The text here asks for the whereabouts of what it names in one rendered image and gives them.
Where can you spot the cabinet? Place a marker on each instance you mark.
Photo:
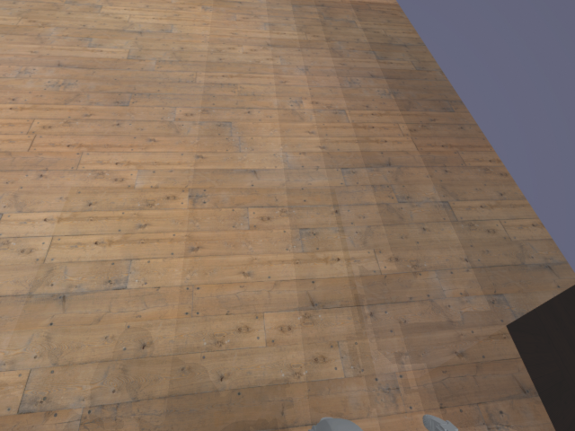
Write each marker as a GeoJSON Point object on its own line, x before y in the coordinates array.
{"type": "Point", "coordinates": [545, 340]}

